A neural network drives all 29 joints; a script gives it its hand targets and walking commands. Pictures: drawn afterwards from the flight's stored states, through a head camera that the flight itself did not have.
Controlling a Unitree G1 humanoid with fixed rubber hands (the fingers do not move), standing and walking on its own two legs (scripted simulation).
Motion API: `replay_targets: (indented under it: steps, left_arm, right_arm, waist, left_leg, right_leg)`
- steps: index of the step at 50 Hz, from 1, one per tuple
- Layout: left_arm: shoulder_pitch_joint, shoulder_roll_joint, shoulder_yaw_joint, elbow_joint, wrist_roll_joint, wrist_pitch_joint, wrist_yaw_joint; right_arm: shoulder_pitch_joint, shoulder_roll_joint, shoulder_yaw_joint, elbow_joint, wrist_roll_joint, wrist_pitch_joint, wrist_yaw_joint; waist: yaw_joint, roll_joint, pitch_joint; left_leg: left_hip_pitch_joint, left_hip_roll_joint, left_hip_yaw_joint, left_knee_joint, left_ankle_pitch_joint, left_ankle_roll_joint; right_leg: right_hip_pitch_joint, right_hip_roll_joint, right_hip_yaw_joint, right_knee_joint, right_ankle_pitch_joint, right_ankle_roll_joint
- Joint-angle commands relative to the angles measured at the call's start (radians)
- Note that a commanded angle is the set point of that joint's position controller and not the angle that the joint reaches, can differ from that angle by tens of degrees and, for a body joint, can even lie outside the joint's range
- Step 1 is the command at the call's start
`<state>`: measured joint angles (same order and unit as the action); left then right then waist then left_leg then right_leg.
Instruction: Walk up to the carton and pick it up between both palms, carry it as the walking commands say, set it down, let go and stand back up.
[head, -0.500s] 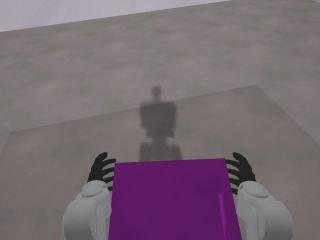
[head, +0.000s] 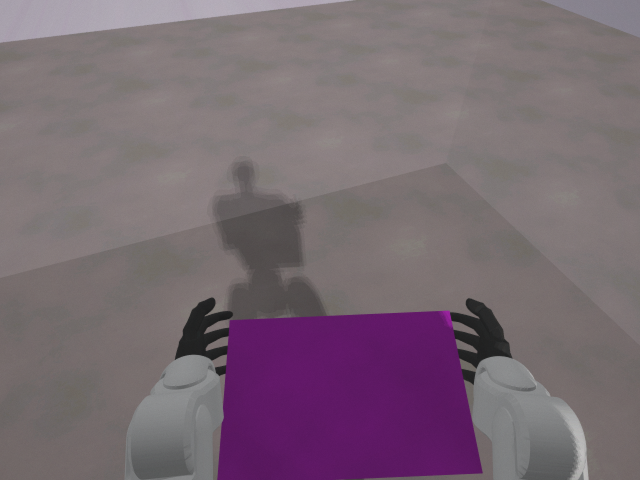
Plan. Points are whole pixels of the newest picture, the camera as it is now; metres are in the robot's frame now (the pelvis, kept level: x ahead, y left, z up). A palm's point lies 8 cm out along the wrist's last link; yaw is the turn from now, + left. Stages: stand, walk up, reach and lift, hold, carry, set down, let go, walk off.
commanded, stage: carry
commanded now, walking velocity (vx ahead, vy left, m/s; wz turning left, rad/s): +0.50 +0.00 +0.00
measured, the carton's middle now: (341, 402) +0.25 -0.01 -0.01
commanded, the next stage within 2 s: none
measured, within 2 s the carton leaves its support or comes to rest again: neither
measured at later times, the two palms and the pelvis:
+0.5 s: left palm (250, 164) +0.58 +0.12 +0.10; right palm (435, 162) +0.61 -0.19 +0.08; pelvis +0.36 -0.05 +0.00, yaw +5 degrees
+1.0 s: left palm (258, 81) +0.96 +0.14 +0.07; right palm (394, 82) +0.93 -0.17 +0.08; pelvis +0.70 +0.00 +0.00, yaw -1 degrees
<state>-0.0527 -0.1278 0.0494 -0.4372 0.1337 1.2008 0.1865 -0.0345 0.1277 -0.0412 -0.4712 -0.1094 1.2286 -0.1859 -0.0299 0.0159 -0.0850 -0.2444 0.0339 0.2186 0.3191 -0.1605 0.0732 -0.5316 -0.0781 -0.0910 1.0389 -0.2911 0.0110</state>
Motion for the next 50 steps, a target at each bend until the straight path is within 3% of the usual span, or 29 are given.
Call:
replay_targets:
  steps: [1,2,4,7,10,11,13,14,15,16,17,18,19,20,23,24,25,31,32,34,38,40,41,42,43,44,45,49,50]
  left_arm:
    - [-0.388,-1.009,-0.681,-0.082,-0.385,-0.023,-0.239]
    - [-0.434,-0.996,-0.709,-0.132,-0.389,-0.024,-0.24]
    - [-0.341,-0.998,-0.665,-0.082,-0.384,-0.018,-0.237]
    - [-0.426,-0.971,-0.716,-0.157,-0.402,-0.004,-0.221]
    - [-0.361,-0.901,-0.67,-0.121,-0.39,0.017,-0.23]
    - [-0.356,-0.878,-0.661,-0.142,-0.395,0.02,-0.226]
    - [-0.39,-0.903,-0.676,-0.114,-0.395,0.036,-0.227]
    - [-0.392,-0.886,-0.671,-0.134,-0.406,0.035,-0.229]
    - [-0.38,-0.892,-0.654,-0.197,-0.411,0.016,-0.233]
    - [-0.344,-0.878,-0.624,-0.168,-0.404,0.016,-0.246]
    - [-0.4,-0.948,-0.645,-0.148,-0.437,0.016,-0.239]
    - [-0.411,-0.991,-0.632,-0.129,-0.443,0.006,-0.256]
    - [-0.395,-0.963,-0.644,-0.205,-0.447,-0.007,-0.262]
    - [-0.402,-0.986,-0.651,-0.177,-0.437,-0.002,-0.264]
    - [-0.411,-0.967,-0.66,-0.192,-0.455,-0.02,-0.279]
    - [-0.425,-0.974,-0.663,-0.152,-0.459,-0.009,-0.285]
    - [-0.391,-0.939,-0.637,-0.163,-0.456,-0.014,-0.289]
    - [-0.365,-0.879,-0.595,-0.109,-0.434,0.006,-0.286]
    - [-0.332,-0.859,-0.571,-0.087,-0.414,0.009,-0.287]
    - [-0.385,-0.847,-0.556,-0.076,-0.421,0.022,-0.281]
    - [-0.49,-0.854,-0.613,-0.187,-0.449,0.007,-0.27]
    - [-0.419,-0.838,-0.583,-0.113,-0.405,0.025,-0.262]
    - [-0.415,-0.825,-0.565,-0.101,-0.382,0.037,-0.26]
    - [-0.435,-0.869,-0.609,-0.123,-0.414,0.047,-0.262]
    - [-0.472,-0.896,-0.636,-0.158,-0.447,0.03,-0.261]
    - [-0.411,-0.948,-0.643,-0.094,-0.434,0.02,-0.263]
    - [-0.401,-0.98,-0.631,-0.112,-0.421,-0.001,-0.26]
    - [-0.448,-1.054,-0.681,-0.133,-0.419,-0.04,-0.26]
    - [-0.427,-1.032,-0.685,-0.147,-0.4,-0.041,-0.248]
  right_arm:
    - [-0.431,0.948,0.623,-0.077,0.419,-0.049,0.284]
    - [-0.468,0.924,0.642,-0.134,0.425,-0.059,0.29]
    - [-0.504,0.914,0.662,-0.201,0.438,-0.053,0.283]
    - [-0.41,0.885,0.615,-0.132,0.413,-0.037,0.279]
    - [-0.412,0.828,0.619,-0.167,0.398,-0.024,0.262]
    - [-0.369,0.844,0.63,-0.129,0.402,-0.008,0.26]
    - [-0.417,0.846,0.614,-0.141,0.403,-0.002,0.263]
    - [-0.358,0.839,0.601,-0.123,0.382,0.001,0.258]
    - [-0.461,0.878,0.653,-0.195,0.42,-0.008,0.259]
    - [-0.496,0.857,0.684,-0.254,0.431,-0.007,0.255]
    - [-0.457,0.882,0.645,-0.201,0.403,-0.004,0.247]
    - [-0.564,0.933,0.686,-0.236,0.426,-0.018,0.248]
    - [-0.51,0.966,0.713,-0.238,0.438,-0.027,0.252]
    - [-0.477,0.985,0.702,-0.176,0.425,-0.021,0.259]
    - [-0.425,1.01,0.689,-0.123,0.407,-0.044,0.257]
    - [-0.444,0.988,0.664,-0.123,0.388,-0.04,0.25]
    - [-0.416,0.992,0.669,-0.108,0.38,-0.044,0.238]
    - [-0.535,0.948,0.676,-0.181,0.399,-0.029,0.22]
    - [-0.533,0.943,0.688,-0.165,0.403,-0.019,0.219]
    - [-0.499,0.954,0.658,-0.097,0.393,0.001,0.217]
    - [-0.491,0.979,0.647,-0.148,0.417,-0.017,0.223]
    - [-0.48,0.937,0.648,-0.124,0.421,-0.004,0.221]
    - [-0.522,0.906,0.641,-0.135,0.414,-0.005,0.223]
    - [-0.465,0.923,0.613,-0.068,0.397,0.008,0.225]
    - [-0.41,0.949,0.59,-0.031,0.396,0.001,0.231]
    - [-0.43,0.95,0.603,-0.072,0.388,-0.019,0.239]
    - [-0.498,1.014,0.649,-0.103,0.444,-0.034,0.256]
    - [-0.502,1.018,0.657,-0.146,0.438,-0.064,0.278]
    - [-0.517,0.996,0.668,-0.171,0.461,-0.064,0.291]
  waist:
    - [0.022,0.159,-0.225]
    - [0.019,0.193,-0.168]
    - [0.014,0.067,-0.193]
    - [0.005,0.204,-0.11]
    - [-0.003,0.161,-0.073]
    - [0.002,0.121,-0.135]
    - [0.009,0.212,-0.154]
    - [0.03,0.145,-0.242]
    - [0.061,0.017,-0.365]
    - [0.062,-0.258,-0.441]
    - [0.049,-0.303,-0.397]
    - [0.045,-0.226,-0.322]
    - [0.044,-0.089,-0.346]
    - [0.042,-0.045,-0.337]
    - [0.038,-0.121,-0.209]
    - [0.038,-0.125,-0.202]
    - [0.038,-0.208,-0.212]
    - [0.054,-0.196,-0.088]
    - [0.056,-0.165,-0.088]
    - [0.052,-0.238,-0.051]
    - [0.033,-0.175,-0.247]
    - [0.006,-0.16,-0.298]
    - [0.0,0.062,-0.337]
    - [0.004,0.249,-0.349]
    - [0.002,0.199,-0.359]
    - [0.012,0.09,-0.354]
    - [0.017,0.022,-0.324]
    - [0.014,0.085,-0.253]
    - [0.014,0.136,-0.24]
  left_leg:
    - [0.343,0.23,-0.207,-0.165,0.111,0.066]
    - [0.286,0.2,-0.167,-0.191,0.15,0.05]
    - [0.326,0.194,-0.156,-0.168,0.238,0.068]
    - [0.328,0.166,-0.074,-0.171,0.32,0.053]
    - [0.274,0.18,-0.074,-0.15,0.448,0.05]
    - [0.321,0.164,-0.043,-0.087,0.55,0.035]
    - [0.322,0.179,-0.023,0.034,0.631,0.017]
    - [0.33,0.138,0.036,0.246,0.666,-0.021]
    - [0.223,0.141,0.018,0.466,0.455,-0.057]
    - [-0.153,0.056,-0.026,0.777,0.027,-0.096]
    - [-0.411,-0.035,-0.124,0.956,-0.341,-0.078]
    - [-0.432,0.019,-0.235,1.015,-0.322,-0.05]
    - [-0.392,0.04,-0.253,0.954,-0.224,-0.046]
    - [-0.363,0.069,-0.239,0.895,-0.177,-0.045]
    - [-0.343,0.051,-0.159,0.811,-0.086,-0.079]
    - [-0.342,0.063,-0.153,0.768,-0.035,-0.073]
    - [-0.357,0.043,-0.121,0.735,0.044,-0.081]
    - [-0.357,-0.008,-0.007,0.398,0.187,-0.097]
    - [-0.348,-0.012,0.005,0.409,0.194,-0.096]
    - [-0.349,-0.023,0.036,0.297,0.212,-0.084]
    - [0.004,-0.088,0.119,0.078,0.289,-0.039]
    - [0.285,-0.054,0.057,0.13,0.073,-0.01]
    - [0.427,0.215,-0.333,0.107,0.015,0.074]
    - [0.568,0.386,-0.713,-0.05,0.024,0.212]
    - [0.585,0.377,-0.671,-0.039,0.255,0.239]
    - [0.527,0.344,-0.537,-0.015,0.465,0.182]
    - [0.484,0.327,-0.472,-0.049,0.408,0.136]
    - [0.26,0.259,-0.298,-0.188,0.046,0.085]
    - [0.354,0.255,-0.294,-0.176,0.201,0.036]
  right_leg:
    - [-0.132,-0.019,-0.005,-0.14,0.131,0.013]
    - [-0.153,-0.029,-0.03,-0.158,0.191,0.022]
    - [-0.13,0.0,-0.061,-0.246,0.238,0.029]
    - [-0.13,0.041,-0.142,-0.425,0.257,0.024]
    - [0.02,0.065,-0.174,-0.549,0.334,0.008]
    - [0.107,0.08,-0.165,-0.56,0.365,0.0]
    - [0.196,0.112,-0.207,-0.605,0.372,0.004]
    - [0.382,0.117,-0.212,-0.655,0.289,-0.021]
    - [0.608,0.046,-0.121,-0.637,0.206,-0.022]
    - [0.864,-0.31,0.378,-0.64,0.15,-0.144]
    - [0.908,-0.372,0.598,-0.737,0.208,-0.251]
    - [0.785,-0.343,0.502,-0.753,0.328,-0.214]
    - [0.761,-0.304,0.353,-0.729,0.453,-0.149]
    - [0.726,-0.263,0.258,-0.74,0.434,-0.121]
    - [0.584,-0.199,0.111,-0.786,0.49,-0.055]
    - [0.564,-0.2,0.09,-0.832,0.358,-0.046]
    - [0.61,-0.165,0.045,-0.837,0.499,-0.01]
    - [0.607,-0.079,-0.08,-0.897,0.683,-0.033]
    - [0.606,-0.092,-0.063,-0.887,0.631,0.004]
    - [0.644,-0.067,-0.109,-0.888,0.647,-0.028]
    - [0.747,-0.099,-0.134,-0.591,1.044,-0.056]
    - [0.509,-0.105,-0.142,-0.322,0.851,-0.044]
    - [0.281,-0.033,-0.133,-0.028,0.391,-0.004]
    - [-0.03,0.098,-0.039,0.191,-0.178,0.016]
    - [-0.127,0.049,0.058,0.321,-0.193,-0.001]
    - [-0.114,-0.005,0.106,0.288,-0.12,-0.013]
    - [-0.104,0.0,0.089,0.159,-0.101,-0.006]
    - [-0.002,-0.021,0.02,-0.091,0.005,-0.007]
    - [-0.072,0.006,-0.006,-0.081,0.104,-0.006]
